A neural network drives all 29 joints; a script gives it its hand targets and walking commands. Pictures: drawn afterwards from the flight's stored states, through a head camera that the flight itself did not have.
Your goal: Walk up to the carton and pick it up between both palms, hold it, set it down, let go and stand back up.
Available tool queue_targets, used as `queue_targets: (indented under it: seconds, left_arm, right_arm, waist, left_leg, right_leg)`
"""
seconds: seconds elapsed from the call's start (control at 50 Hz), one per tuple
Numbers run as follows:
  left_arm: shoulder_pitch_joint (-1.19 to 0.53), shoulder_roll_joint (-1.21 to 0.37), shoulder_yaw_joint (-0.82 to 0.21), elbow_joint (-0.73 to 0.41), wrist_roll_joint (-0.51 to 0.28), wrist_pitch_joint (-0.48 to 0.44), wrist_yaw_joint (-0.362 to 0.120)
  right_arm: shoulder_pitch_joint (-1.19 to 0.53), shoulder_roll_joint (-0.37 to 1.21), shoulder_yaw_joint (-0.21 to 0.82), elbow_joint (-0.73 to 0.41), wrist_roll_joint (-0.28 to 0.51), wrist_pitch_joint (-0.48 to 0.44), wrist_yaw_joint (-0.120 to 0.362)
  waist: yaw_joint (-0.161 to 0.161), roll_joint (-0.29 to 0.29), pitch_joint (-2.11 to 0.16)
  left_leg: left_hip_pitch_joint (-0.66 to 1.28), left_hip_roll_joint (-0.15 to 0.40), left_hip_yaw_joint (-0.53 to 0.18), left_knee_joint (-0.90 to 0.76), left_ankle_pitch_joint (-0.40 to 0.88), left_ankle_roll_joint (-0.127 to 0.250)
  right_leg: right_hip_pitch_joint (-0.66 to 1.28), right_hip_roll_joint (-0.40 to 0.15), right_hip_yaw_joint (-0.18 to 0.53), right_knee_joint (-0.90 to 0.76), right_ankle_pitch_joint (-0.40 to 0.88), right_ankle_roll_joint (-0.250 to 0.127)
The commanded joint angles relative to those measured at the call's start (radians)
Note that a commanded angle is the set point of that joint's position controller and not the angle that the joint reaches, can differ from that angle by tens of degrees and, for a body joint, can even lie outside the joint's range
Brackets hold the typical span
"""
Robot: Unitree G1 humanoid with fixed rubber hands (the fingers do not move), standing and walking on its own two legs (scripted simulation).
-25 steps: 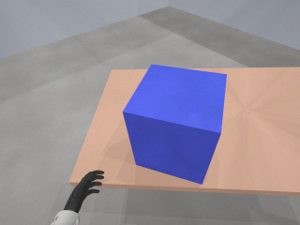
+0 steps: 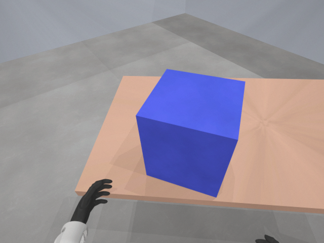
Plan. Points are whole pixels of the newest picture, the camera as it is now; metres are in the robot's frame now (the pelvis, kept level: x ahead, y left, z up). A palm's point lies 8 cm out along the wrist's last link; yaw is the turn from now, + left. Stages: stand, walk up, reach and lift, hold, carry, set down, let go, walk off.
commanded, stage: stand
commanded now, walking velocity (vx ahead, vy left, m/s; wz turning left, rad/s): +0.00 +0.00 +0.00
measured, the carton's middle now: (191, 132) +0.41 -0.05 +0.07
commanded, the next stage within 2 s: none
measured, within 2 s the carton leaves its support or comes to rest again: neither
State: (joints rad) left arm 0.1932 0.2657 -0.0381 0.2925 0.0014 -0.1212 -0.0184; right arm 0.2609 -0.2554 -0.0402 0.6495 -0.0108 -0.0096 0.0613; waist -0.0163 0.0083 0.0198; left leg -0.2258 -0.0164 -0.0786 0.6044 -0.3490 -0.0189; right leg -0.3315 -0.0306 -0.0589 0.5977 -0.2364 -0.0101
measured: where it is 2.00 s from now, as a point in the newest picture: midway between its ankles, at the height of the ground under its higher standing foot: outside the picture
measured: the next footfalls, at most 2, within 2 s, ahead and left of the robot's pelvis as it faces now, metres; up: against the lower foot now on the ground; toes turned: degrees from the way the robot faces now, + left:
none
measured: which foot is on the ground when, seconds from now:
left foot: down 0.00-1.00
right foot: down 0.00-1.00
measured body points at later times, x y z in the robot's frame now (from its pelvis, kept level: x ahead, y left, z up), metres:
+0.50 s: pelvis -0.01 -0.01 +0.00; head -0.01 -0.02 +0.45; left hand +0.23 +0.21 +0.00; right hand +0.13 -0.27 -0.10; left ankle -0.01 +0.14 -0.73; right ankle +0.05 -0.11 -0.73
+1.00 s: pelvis +0.00 -0.02 +0.00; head +0.01 -0.01 +0.45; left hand +0.11 +0.26 -0.10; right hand +0.13 -0.27 -0.10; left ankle -0.01 +0.14 -0.73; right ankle +0.05 -0.11 -0.73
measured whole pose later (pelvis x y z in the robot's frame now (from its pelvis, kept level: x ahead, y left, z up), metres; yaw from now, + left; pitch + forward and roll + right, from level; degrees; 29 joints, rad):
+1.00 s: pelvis +0.00 -0.02 +0.00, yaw +7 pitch -1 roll -1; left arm 0.25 0.30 0.03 0.60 0.02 0.00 0.01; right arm 0.31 -0.26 -0.03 0.63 -0.02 0.00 0.04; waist -0.01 -0.01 0.06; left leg -0.28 -0.03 -0.20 0.64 -0.34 -0.05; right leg -0.33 -0.05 -0.18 0.61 -0.26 -0.04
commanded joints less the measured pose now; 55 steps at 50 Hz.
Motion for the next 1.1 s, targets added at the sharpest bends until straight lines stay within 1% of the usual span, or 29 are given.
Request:
queue_targets:
  seconds: [0.0, 0.18, 0.2, 0.22, 0.26, 0.34, 0.38, 0.4, 0.42, 0.46, 0.48, 0.52, 0.58, 0.6, 0.62, 0.64, 0.66, 0.7, 0.72, 0.76, 0.78, 0.8, 0.82, 0.88, 0.94, 0.96, 0.98, 1.04, 1.08]
  left_arm:
    - [0.028, 0.163, 0.101, 0.059, 0.016, 0.073, 0.034]
    - [0.018, 0.166, 0.101, 0.065, 0.016, 0.075, 0.037]
    - [0.019, 0.163, 0.106, 0.073, 0.016, 0.072, 0.035]
    - [0.032, 0.157, 0.105, 0.084, 0.015, 0.072, 0.036]
    - [0.043, 0.157, 0.106, 0.086, 0.016, 0.071, 0.035]
    - [0.024, 0.168, 0.107, 0.086, 0.017, 0.072, 0.036]
    - [0.017, 0.162, 0.105, 0.091, 0.014, 0.074, 0.034]
    - [0.008, 0.163, 0.107, 0.094, 0.016, 0.074, 0.034]
    - [0.019, 0.158, 0.105, 0.094, 0.019, 0.075, 0.033]
    - [0.019, 0.172, 0.103, 0.094, 0.012, 0.074, 0.034]
    - [0.019, 0.171, 0.103, 0.098, 0.012, 0.074, 0.035]
    - [0.013, 0.167, 0.101, 0.103, 0.015, 0.076, 0.036]
    - [0.006, 0.17, 0.106, 0.108, 0.017, 0.076, 0.036]
    - [0.001, 0.158, 0.104, 0.105, 0.014, 0.076, 0.035]
    - [0.012, 0.151, 0.101, 0.105, 0.017, 0.076, 0.033]
    - [0.004, 0.162, 0.102, 0.108, 0.016, 0.077, 0.034]
    - [0.004, 0.16, 0.106, 0.109, 0.018, 0.079, 0.034]
    - [0.0, 0.168, 0.104, 0.103, 0.018, 0.08, 0.035]
    - [0.0, 0.17, 0.1, 0.104, 0.014, 0.079, 0.035]
    - [-0.003, 0.17, 0.098, 0.11, 0.012, 0.082, 0.036]
    - [0.0, 0.164, 0.099, 0.115, 0.01, 0.083, 0.035]
    - [-0.003, 0.166, 0.099, 0.117, 0.011, 0.086, 0.036]
    - [-0.008, 0.17, 0.102, 0.121, 0.011, 0.087, 0.036]
    - [-0.015, 0.162, 0.104, 0.155, 0.014, 0.089, 0.031]
    - [0.004, 0.157, 0.107, 0.189, 0.019, 0.091, 0.025]
    - [0.01, 0.166, 0.108, 0.202, 0.018, 0.09, 0.026]
    - [0.018, 0.159, 0.109, 0.207, 0.02, 0.089, 0.024]
    - [0.045, 0.16, 0.112, 0.248, 0.022, 0.09, 0.021]
    - [0.059, 0.159, 0.109, 0.26, 0.025, 0.094, 0.022]
  right_arm:
    - [-0.016, -0.126, -0.037, -0.092, 0.001, -0.022, -0.004]
    - [0.007, -0.124, -0.037, -0.092, 0.0, -0.024, -0.006]
    - [-0.016, -0.136, -0.029, -0.108, -0.016, -0.022, -0.005]
    - [-0.019, -0.142, -0.032, -0.108, -0.01, -0.023, -0.004]
    - [-0.024, -0.145, -0.031, -0.114, -0.012, -0.021, -0.004]
    - [-0.012, -0.143, -0.027, -0.114, -0.014, -0.018, -0.012]
    - [-0.012, -0.137, -0.026, -0.118, -0.012, -0.018, -0.012]
    - [-0.016, -0.139, -0.027, -0.118, -0.014, -0.019, -0.011]
    - [-0.012, -0.14, -0.029, -0.117, -0.011, -0.019, -0.009]
    - [-0.007, -0.144, -0.028, -0.118, -0.011, -0.018, -0.009]
    - [-0.007, -0.143, -0.025, -0.117, -0.012, -0.019, -0.011]
    - [-0.002, -0.139, -0.029, -0.122, -0.009, -0.015, -0.011]
    - [-0.006, -0.144, -0.027, -0.124, -0.009, -0.02, -0.015]
    - [-0.011, -0.145, -0.024, -0.124, -0.011, -0.02, -0.016]
    - [-0.018, -0.151, -0.026, -0.123, -0.013, -0.02, -0.016]
    - [-0.013, -0.144, -0.026, -0.123, -0.012, -0.02, -0.016]
    - [-0.011, -0.145, -0.026, -0.124, -0.012, -0.018, -0.016]
    - [-0.007, -0.142, -0.025, -0.125, -0.011, -0.014, -0.018]
    - [-0.005, -0.144, -0.026, -0.126, -0.01, -0.015, -0.019]
    - [0.006, -0.139, -0.028, -0.127, -0.011, -0.017, -0.019]
    - [0.015, -0.142, -0.028, -0.121, -0.011, -0.015, -0.018]
    - [0.022, -0.138, -0.03, -0.119, -0.009, -0.013, -0.02]
    - [0.022, -0.14, -0.028, -0.119, -0.013, -0.012, -0.021]
    - [0.019, -0.145, -0.027, -0.117, -0.009, -0.017, -0.023]
    - [0.006, -0.148, -0.032, -0.127, -0.01, -0.021, -0.027]
    - [0.014, -0.143, -0.031, -0.126, -0.01, -0.021, -0.028]
    - [0.02, -0.146, -0.03, -0.129, -0.01, -0.021, -0.03]
    - [0.024, -0.149, -0.034, -0.128, -0.011, -0.02, -0.033]
    - [0.033, -0.149, -0.03, -0.131, -0.009, -0.016, -0.036]
  waist:
    - [0.014, -0.068, 0.028]
    - [0.014, -0.072, 0.031]
    - [0.019, -0.078, 0.031]
    - [0.018, -0.048, 0.026]
    - [0.026, -0.039, 0.025]
    - [0.022, -0.086, 0.007]
    - [0.014, -0.076, 0.016]
    - [0.018, -0.067, 0.021]
    - [0.019, -0.038, 0.002]
    - [0.019, -0.049, 0.022]
    - [0.021, -0.074, 0.03]
    - [0.011, -0.048, 0.039]
    - [0.014, -0.067, -0.003]
    - [0.018, -0.059, -0.007]
    - [0.024, -0.023, 0.005]
    - [0.015, -0.04, 0.001]
    - [0.017, -0.028, 0.001]
    - [0.016, -0.034, 0.014]
    - [0.021, -0.047, 0.008]
    - [0.01, -0.072, 0.002]
    - [0.017, -0.058, 0.004]
    - [0.01, -0.082, 0.014]
    - [0.009, -0.082, 0.015]
    - [0.016, -0.068, -0.021]
    - [0.024, 0.004, -0.032]
    - [0.019, -0.009, -0.058]
    - [0.026, 0.001, -0.059]
    - [0.027, 0.012, -0.064]
    - [0.026, 0.059, -0.043]
  left_leg:
    - [-0.154, 0.056, -0.068, -0.129, 0.003, 0.044]
    - [-0.163, 0.051, -0.071, -0.121, -0.001, 0.041]
    - [-0.177, 0.054, -0.115, -0.132, 0.015, 0.043]
    - [-0.199, 0.054, -0.129, -0.143, -0.007, 0.045]
    - [-0.2, 0.05, -0.124, -0.128, 0.02, 0.044]
    - [-0.179, 0.044, -0.124, -0.108, 0.042, 0.036]
    - [-0.174, 0.037, -0.118, -0.105, 0.042, 0.033]
    - [-0.182, 0.042, -0.13, -0.11, 0.048, 0.035]
    - [-0.19, 0.041, -0.122, -0.108, 0.029, 0.035]
    - [-0.205, 0.03, -0.129, -0.108, 0.027, 0.032]
    - [-0.203, 0.037, -0.138, -0.111, 0.036, 0.035]
    - [-0.205, 0.03, -0.126, -0.093, 0.035, 0.028]
    - [-0.184, 0.038, -0.147, -0.097, 0.086, 0.029]
    - [-0.189, 0.036, -0.149, -0.096, 0.073, 0.032]
    - [-0.191, 0.031, -0.149, -0.094, 0.081, 0.032]
    - [-0.192, 0.033, -0.153, -0.098, 0.076, 0.032]
    - [-0.203, 0.027, -0.151, -0.089, 0.062, 0.032]
    - [-0.208, 0.024, -0.149, -0.082, 0.063, 0.03]
    - [-0.201, 0.021, -0.153, -0.081, 0.072, 0.029]
    - [-0.198, 0.019, -0.143, -0.076, 0.06, 0.024]
    - [-0.203, 0.012, -0.141, -0.07, 0.045, 0.026]
    - [-0.2, 0.01, -0.137, -0.05, 0.036, 0.02]
    - [-0.198, 0.015, -0.141, -0.059, 0.036, 0.018]
    - [-0.19, 0.02, -0.161, -0.074, 0.042, 0.025]
    - [-0.175, 0.02, -0.164, -0.081, 0.048, 0.027]
    - [-0.169, 0.02, -0.164, -0.07, 0.054, 0.032]
    - [-0.172, 0.018, -0.164, -0.07, 0.034, 0.035]
    - [-0.15, 0.022, -0.179, -0.076, 0.065, 0.044]
    - [-0.169, 0.021, -0.19, -0.09, 0.067, 0.052]
  right_leg:
    - [0.082, -0.101, 0.13, -0.161, -0.118, -0.035]
    - [0.085, -0.111, 0.129, -0.173, -0.154, -0.038]
    - [0.086, -0.107, 0.119, -0.153, -0.124, -0.033]
    - [0.112, -0.097, 0.105, -0.136, -0.107, -0.031]
    - [0.125, -0.104, 0.107, -0.132, -0.067, -0.03]
    - [0.117, -0.12, 0.107, -0.157, -0.1, -0.034]
    - [0.093, -0.124, 0.11, -0.167, -0.129, -0.034]
    - [0.103, -0.121, 0.099, -0.151, -0.107, -0.033]
    - [0.119, -0.119, 0.093, -0.151, -0.114, -0.033]
    - [0.106, -0.127, 0.097, -0.155, -0.131, -0.031]
    - [0.1, -0.131, 0.103, -0.167, -0.143, -0.034]
    - [0.097, -0.14, 0.108, -0.177, -0.141, -0.041]
    - [0.116, -0.132, 0.075, -0.152, -0.097, -0.035]
    - [0.126, -0.132, 0.085, -0.157, -0.106, -0.035]
    - [0.123, -0.132, 0.076, -0.149, -0.092, -0.034]
    - [0.128, -0.131, 0.071, -0.148, -0.098, -0.033]
    - [0.138, -0.13, 0.063, -0.15, -0.101, -0.03]
    - [0.12, -0.15, 0.082, -0.164, -0.132, -0.037]
    - [0.112, -0.147, 0.079, -0.174, -0.139, -0.036]
    - [0.114, -0.148, 0.07, -0.184, -0.171, -0.032]
    - [0.105, -0.157, 0.082, -0.194, -0.193, -0.034]
    - [0.094, -0.165, 0.096, -0.213, -0.227, -0.037]
    - [0.097, -0.169, 0.097, -0.206, -0.228, -0.039]
    - [0.114, -0.152, 0.072, -0.19, -0.208, -0.035]
    - [0.113, -0.146, 0.063, -0.174, -0.187, -0.038]
    - [0.143, -0.143, 0.062, -0.172, -0.176, -0.036]
    - [0.149, -0.147, 0.067, -0.172, -0.193, -0.039]
    - [0.152, -0.136, 0.047, -0.156, -0.142, -0.034]
    - [0.147, -0.135, 0.054, -0.148, -0.142, -0.038]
